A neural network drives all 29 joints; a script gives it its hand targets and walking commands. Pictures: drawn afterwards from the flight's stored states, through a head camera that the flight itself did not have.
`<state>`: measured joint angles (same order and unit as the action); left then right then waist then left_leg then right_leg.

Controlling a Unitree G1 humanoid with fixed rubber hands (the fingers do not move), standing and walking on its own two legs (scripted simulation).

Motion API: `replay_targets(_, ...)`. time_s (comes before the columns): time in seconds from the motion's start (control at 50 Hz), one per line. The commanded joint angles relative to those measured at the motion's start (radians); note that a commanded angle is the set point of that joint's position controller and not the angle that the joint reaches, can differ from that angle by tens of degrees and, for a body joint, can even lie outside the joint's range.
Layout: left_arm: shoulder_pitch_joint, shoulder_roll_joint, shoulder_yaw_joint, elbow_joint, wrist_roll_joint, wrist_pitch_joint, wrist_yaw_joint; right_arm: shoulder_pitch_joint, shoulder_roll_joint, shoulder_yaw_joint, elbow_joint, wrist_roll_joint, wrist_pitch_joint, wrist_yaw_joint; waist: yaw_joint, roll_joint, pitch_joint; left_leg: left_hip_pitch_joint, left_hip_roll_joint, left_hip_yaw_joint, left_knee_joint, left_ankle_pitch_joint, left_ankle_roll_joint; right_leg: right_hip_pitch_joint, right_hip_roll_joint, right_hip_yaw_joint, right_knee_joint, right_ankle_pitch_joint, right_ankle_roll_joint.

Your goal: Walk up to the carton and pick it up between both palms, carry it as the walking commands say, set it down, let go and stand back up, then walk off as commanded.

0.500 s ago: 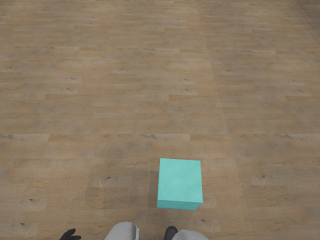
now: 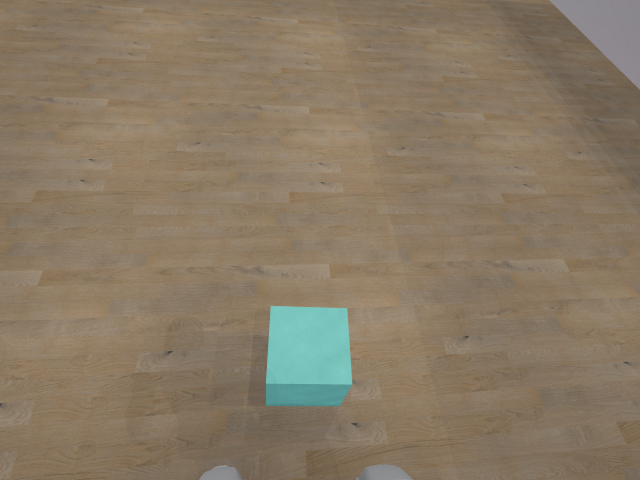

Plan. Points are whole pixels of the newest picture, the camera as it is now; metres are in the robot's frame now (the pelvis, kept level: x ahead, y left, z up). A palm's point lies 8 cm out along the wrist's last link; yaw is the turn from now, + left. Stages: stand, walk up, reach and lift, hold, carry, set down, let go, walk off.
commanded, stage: walk off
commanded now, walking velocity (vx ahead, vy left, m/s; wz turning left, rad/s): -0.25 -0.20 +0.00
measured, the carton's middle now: (306, 357) +0.49 -0.04 -0.66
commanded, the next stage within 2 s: stand in 0.10 s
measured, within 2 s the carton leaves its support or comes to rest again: neither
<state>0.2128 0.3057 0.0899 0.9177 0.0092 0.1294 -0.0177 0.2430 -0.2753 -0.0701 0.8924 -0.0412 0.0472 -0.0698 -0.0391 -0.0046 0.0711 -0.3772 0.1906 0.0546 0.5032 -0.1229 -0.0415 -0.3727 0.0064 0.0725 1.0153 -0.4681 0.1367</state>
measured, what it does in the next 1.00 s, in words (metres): steps to the right: right foot, then left foot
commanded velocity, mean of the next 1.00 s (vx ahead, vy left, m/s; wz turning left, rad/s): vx -0.02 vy -0.02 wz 0.00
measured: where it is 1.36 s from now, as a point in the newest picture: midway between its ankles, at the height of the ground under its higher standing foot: outside the picture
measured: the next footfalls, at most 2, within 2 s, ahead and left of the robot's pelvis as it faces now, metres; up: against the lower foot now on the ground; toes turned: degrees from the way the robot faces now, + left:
right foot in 0.10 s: -0.03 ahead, -0.20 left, +0.00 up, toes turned -2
left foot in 0.50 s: -0.09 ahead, -0.01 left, +0.00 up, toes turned +0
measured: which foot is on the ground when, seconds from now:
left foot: down 0.00-0.12, up 0.14-0.48, down 0.50-1.00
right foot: up 0.00-0.08, down 0.10-1.00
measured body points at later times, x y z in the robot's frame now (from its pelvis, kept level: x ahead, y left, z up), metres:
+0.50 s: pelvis -0.08 -0.11 +0.00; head -0.07 -0.11 +0.45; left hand -0.03 +0.13 -0.14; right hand -0.02 -0.36 -0.14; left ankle -0.13 -0.01 -0.74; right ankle -0.07 -0.20 -0.74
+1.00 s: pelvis -0.11 -0.11 +0.01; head -0.11 -0.11 +0.46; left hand -0.14 +0.11 -0.16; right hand -0.13 -0.32 -0.16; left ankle -0.13 -0.01 -0.74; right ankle -0.07 -0.20 -0.74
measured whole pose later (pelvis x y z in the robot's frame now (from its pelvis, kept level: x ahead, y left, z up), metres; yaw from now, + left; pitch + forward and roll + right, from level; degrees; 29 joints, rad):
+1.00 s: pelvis -0.11 -0.11 +0.01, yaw -1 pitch -1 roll +0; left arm 0.33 0.14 0.00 1.14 0.01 0.00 0.03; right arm 0.33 -0.14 0.01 1.14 -0.01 0.00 -0.04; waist 0.01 0.00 0.02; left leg -0.12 -0.03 0.02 0.39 -0.25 0.03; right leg -0.22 0.03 -0.03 0.39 -0.15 -0.05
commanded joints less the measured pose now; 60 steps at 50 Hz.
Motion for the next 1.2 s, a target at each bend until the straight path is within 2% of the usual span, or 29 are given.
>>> replay_targets(0.0,0.05,0.023,-0.005,-0.051,-0.011,-0.007,-0.012,0.056,-0.227,-0.061,-0.013,-0.014,0.013,0.001,-0.026,0.348,-0.092,0.161,0.164,-0.203,-0.222,-0.05,0.152,0.039,-0.025,-0.076,-0.281,-0.043,-0.032)
replay_targets(0.04,0.132,0.025,-0.003,-0.021,-0.004,-0.014,-0.013,0.04,-0.244,-0.068,-0.005,-0.007,0.02,0.0,0.005,0.334,-0.1,0.112,0.175,-0.209,-0.215,-0.006,0.121,0.155,-0.023,-0.113,-0.486,0.055,-0.083)
replay_targets(0.06,0.2,0.026,0.0,0.005,0.005,-0.021,-0.012,0.024,-0.24,-0.067,-0.003,0.001,0.019,-0.002,0.046,0.287,-0.108,0.052,0.153,-0.181,-0.175,-0.019,0.084,0.255,-0.018,-0.137,-0.637,0.158,-0.111)
replay_targets(0.08,0.229,0.057,0.009,0.019,0.021,-0.028,-0.017,0.062,-0.185,-0.052,0.004,0.003,0.012,0.002,0.059,0.112,-0.102,-0.065,0.08,-0.107,-0.042,-0.142,0.049,0.347,-0.055,-0.064,-0.729,0.177,-0.117)
replay_targets(0.1,0.174,0.124,0.01,-0.013,0.018,-0.039,-0.024,0.097,-0.074,-0.02,-0.009,-0.014,0.014,0.015,0.047,-0.216,-0.092,-0.243,-0.049,0.058,0.247,-0.46,0.001,0.323,-0.271,0.148,-0.805,0.095,-0.134)
replay_targets(0.12,0.12,0.258,0.021,-0.068,0.009,-0.042,-0.021,-0.087,-0.043,-0.012,-0.082,0.015,0.039,-0.005,0.124,-0.446,-0.037,-0.208,-0.18,-0.048,0.446,-0.597,-0.004,-0.053,-0.379,0.255,-0.869,0.099,-0.25)
replay_targets(0.14,0.053,0.172,-0.003,-0.077,0.032,-0.046,-0.012,-0.131,-0.081,-0.021,-0.076,0.023,0.053,-0.004,0.099,-0.315,0.028,-0.144,-0.192,-0.16,0.637,-0.524,0.024,-0.167,-0.304,0.185,-0.867,0.03,-0.256)
replay_targets(0.16,-0.05,0.126,-0.022,-0.088,0.038,-0.048,0.009,-0.067,-0.094,-0.028,-0.058,0.03,0.051,0.013,0.009,-0.251,0.047,-0.131,-0.224,-0.187,0.722,-0.433,0.054,-0.184,-0.242,0.097,-0.847,0.059,-0.216)
replay_targets(0.18,-0.115,0.118,-0.023,-0.101,0.04,-0.051,0.022,0.028,-0.112,-0.035,-0.017,0.029,0.043,0.023,-0.05,-0.213,0.018,-0.135,-0.23,-0.181,0.772,-0.369,0.058,-0.11,-0.21,0.048,-0.813,0.151,-0.189)
replay_targets(0.2,-0.111,0.105,-0.027,-0.107,0.024,-0.061,0.037,0.08,-0.122,-0.04,0.009,0.012,0.032,0.028,-0.054,-0.187,-0.006,-0.155,-0.221,-0.151,0.802,-0.32,0.054,-0.014,-0.202,0.037,-0.778,0.264,-0.194)
replay_targets(0.22,-0.099,0.078,-0.035,-0.108,0.014,-0.07,0.043,0.107,-0.118,-0.041,0.025,0.003,0.022,0.033,-0.049,-0.168,-0.031,-0.17,-0.213,-0.123,0.814,-0.293,0.044,0.064,-0.194,0.032,-0.75,0.356,-0.21)
replay_targets(0.26,-0.027,0.041,-0.043,-0.084,0.0,-0.091,0.053,0.064,-0.086,-0.031,0.011,0.003,0.013,0.036,-0.005,-0.151,-0.053,-0.203,-0.19,-0.089,0.751,-0.274,0.02,0.189,-0.222,0.061,-0.722,0.435,-0.256)
replay_targets(0.3,0.059,0.025,-0.048,-0.042,0.0,-0.103,0.068,-0.006,-0.052,-0.015,-0.012,0.011,0.013,0.037,0.041,-0.145,-0.047,-0.192,-0.159,-0.072,0.538,-0.283,0.0,0.288,-0.246,0.113,-0.717,0.443,-0.285)
replay_targets(0.34,0.111,0.029,-0.048,-0.01,0.002,-0.106,0.074,-0.037,-0.031,0.0,-0.016,0.024,0.016,0.035,0.075,-0.169,-0.052,-0.113,-0.171,-0.056,0.353,-0.357,0.0,0.327,-0.264,0.167,-0.719,0.448,-0.31)
replay_targets(0.38,0.116,0.045,-0.045,0.011,0.007,-0.106,0.069,-0.027,-0.019,0.009,-0.005,0.035,0.016,0.027,0.074,-0.172,-0.048,-0.01,-0.191,-0.049,0.192,-0.417,0.024,0.304,-0.266,0.184,-0.712,0.499,-0.325)
replay_targets(0.4,0.113,0.046,-0.045,0.018,0.009,-0.106,0.066,-0.006,-0.019,0.01,0.011,0.041,0.014,0.022,0.068,-0.166,-0.052,0.036,-0.199,-0.046,0.118,-0.394,0.033,0.296,-0.264,0.193,-0.708,0.544,-0.327)
replay_targets(0.42,0.111,0.044,-0.047,0.027,0.007,-0.107,0.063,0.018,-0.014,0.013,0.028,0.044,0.01,0.019,0.058,-0.154,-0.059,0.083,-0.203,-0.049,0.032,-0.348,0.041,0.292,-0.26,0.199,-0.702,0.582,-0.324)
replay_targets(0.44,0.106,0.037,-0.05,0.036,0.002,-0.108,0.061,0.051,-0.001,0.019,0.049,0.045,0.004,0.017,0.037,-0.123,-0.067,0.159,-0.2,-0.055,-0.111,-0.236,0.047,0.276,-0.244,0.184,-0.688,0.604,-0.307)
replay_targets(0.46,0.108,0.031,-0.053,0.045,-0.005,-0.111,0.059,0.098,0.006,0.023,0.076,0.041,-0.006,0.016,0.015,-0.092,-0.084,0.294,-0.174,-0.078,-0.268,-0.044,0.053,0.215,-0.226,0.16,-0.687,0.579,-0.271)
replay_targets(0.48,0.121,0.007,-0.059,0.049,-0.012,-0.121,0.054,0.115,-0.028,0.02,0.09,0.025,-0.018,0.014,0.015,-0.049,-0.103,0.418,-0.101,-0.142,-0.29,0.026,0.063,0.128,-0.192,0.136,-0.697,0.492,-0.214)
replay_targets(0.5,0.142,-0.023,-0.063,0.05,-0.018,-0.131,0.047,0.071,-0.078,0.016,0.092,0.018,-0.026,0.021,0.057,0.052,-0.084,0.41,-0.025,-0.213,-0.218,0.066,0.083,0.089,-0.124,0.072,-0.716,0.4,-0.18)
replay_targets(0.52,0.103,-0.017,-0.059,0.062,-0.01,-0.133,0.048,0.016,-0.034,0.028,0.098,0.025,-0.03,0.035,0.053,0.087,-0.031,0.281,-0.024,-0.2,-0.2,0.053,0.096,0.15,-0.088,0.038,-0.744,0.355,-0.176)
replay_targets(0.58,0.094,-0.021,-0.057,0.097,0.002,-0.133,0.047,0.012,0.007,0.045,0.118,0.031,-0.05,0.038,0.042,0.098,-0.018,0.184,-0.069,-0.159,-0.248,-0.092,0.072,0.257,-0.096,0.032,-0.709,0.379,-0.185)
replay_targets(0.7,0.14,-0.056,-0.069,0.152,0.004,-0.134,0.044,0.051,0.023,0.054,0.165,0.031,-0.05,0.032,0.05,0.019,0.019,0.165,-0.094,-0.15,-0.235,-0.176,0.085,0.199,-0.096,0.045,-0.727,0.285,-0.184)
replay_targets(0.86,0.171,-0.075,-0.077,0.194,0.002,-0.134,0.047,0.112,0.051,0.067,0.214,0.028,-0.053,0.032,0.05,-0.014,0.023,0.154,-0.111,-0.144,-0.214,-0.176,0.091,0.166,-0.1,0.057,-0.732,0.229,-0.186)
replay_targets(1.18,0.194,-0.11,-0.09,0.235,0.0,-0.136,0.053,0.19,0.093,0.081,0.257,0.029,-0.062,0.027,0.055,0.004,0.026,0.138,-0.115,-0.145,-0.212,-0.134,0.097,0.167,-0.095,0.039,-0.687,0.291,-0.186)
